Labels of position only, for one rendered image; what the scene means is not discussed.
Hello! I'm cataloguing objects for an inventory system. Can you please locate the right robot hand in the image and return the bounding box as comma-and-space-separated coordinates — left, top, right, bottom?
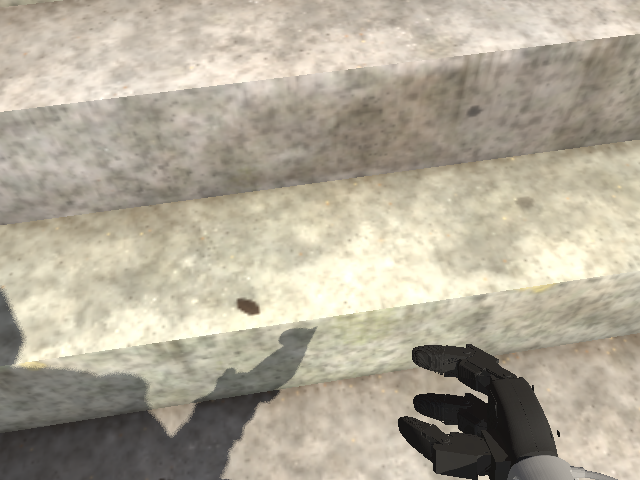
398, 344, 560, 480

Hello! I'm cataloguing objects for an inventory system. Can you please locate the right robot forearm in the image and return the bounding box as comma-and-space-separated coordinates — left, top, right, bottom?
507, 455, 579, 480

